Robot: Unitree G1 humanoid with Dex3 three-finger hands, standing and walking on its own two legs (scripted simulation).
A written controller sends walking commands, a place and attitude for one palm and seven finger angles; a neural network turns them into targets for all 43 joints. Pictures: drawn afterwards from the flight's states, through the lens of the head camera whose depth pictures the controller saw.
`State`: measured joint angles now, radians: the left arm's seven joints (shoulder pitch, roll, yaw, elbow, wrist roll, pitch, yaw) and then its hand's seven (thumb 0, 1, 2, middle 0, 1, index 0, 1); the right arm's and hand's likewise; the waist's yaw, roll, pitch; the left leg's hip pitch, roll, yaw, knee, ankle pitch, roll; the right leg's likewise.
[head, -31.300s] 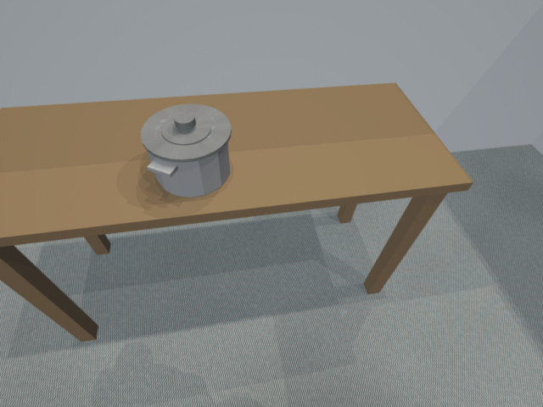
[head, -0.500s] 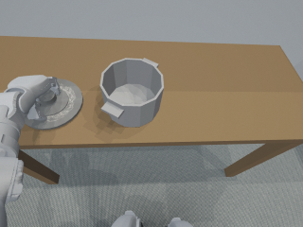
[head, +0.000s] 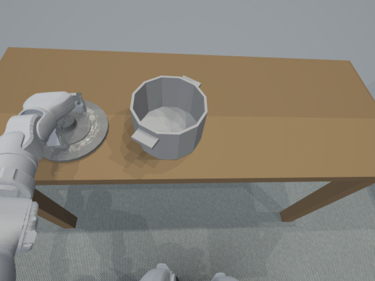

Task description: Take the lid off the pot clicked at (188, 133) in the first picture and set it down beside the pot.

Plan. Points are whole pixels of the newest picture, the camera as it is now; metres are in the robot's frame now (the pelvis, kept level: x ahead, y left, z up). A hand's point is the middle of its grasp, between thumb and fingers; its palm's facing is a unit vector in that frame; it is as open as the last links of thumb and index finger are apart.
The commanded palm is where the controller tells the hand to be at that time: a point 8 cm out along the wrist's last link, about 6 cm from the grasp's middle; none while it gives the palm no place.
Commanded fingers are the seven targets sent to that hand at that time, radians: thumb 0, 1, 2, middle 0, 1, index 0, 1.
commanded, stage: raise the empty hand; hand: left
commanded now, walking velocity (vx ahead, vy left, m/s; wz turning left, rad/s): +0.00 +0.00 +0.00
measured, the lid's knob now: (66, 122) +0.48 +0.30 -0.02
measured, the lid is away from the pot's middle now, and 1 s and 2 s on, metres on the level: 0.25 0.25 0.25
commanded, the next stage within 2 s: draw the hand back to the body in 1.06 s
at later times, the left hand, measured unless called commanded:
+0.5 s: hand (44, 114) +0.43 +0.30 +0.07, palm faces -0.37 -0.09 -0.92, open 11.0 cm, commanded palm +0.45 +0.28 +0.14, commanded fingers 0.00 -0.04 0.71 -0.38 -0.81 -0.38 -0.81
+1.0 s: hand (30, 90) +0.45 +0.31 +0.12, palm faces -0.34 -0.08 -0.94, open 11.0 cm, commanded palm +0.44 +0.29 +0.19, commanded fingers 0.00 -0.04 0.71 -0.38 -0.81 -0.38 -0.81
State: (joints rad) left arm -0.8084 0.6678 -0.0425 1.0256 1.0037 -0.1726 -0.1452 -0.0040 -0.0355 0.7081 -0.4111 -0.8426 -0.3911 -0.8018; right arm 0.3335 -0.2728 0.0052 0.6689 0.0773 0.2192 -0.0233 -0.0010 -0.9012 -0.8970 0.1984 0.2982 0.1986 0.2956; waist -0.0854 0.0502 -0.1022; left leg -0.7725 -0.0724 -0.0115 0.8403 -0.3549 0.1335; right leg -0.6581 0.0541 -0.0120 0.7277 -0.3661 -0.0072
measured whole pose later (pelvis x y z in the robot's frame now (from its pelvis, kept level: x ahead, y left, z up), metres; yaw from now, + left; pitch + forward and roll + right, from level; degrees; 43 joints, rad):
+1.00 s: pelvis +0.01 +0.00 +0.03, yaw +2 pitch +10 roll -4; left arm -0.88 0.71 -0.08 0.94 0.95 -0.10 -0.30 0.00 -0.04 0.71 -0.39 -0.81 -0.40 -0.80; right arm 0.30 -0.28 0.01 0.64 0.09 0.20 -0.01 0.00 -0.90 -0.90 0.20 0.30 0.20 0.30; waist -0.07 0.05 -0.06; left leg -0.51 -0.10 -0.01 0.62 -0.28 0.14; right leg -0.40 0.02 0.00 0.53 -0.30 0.00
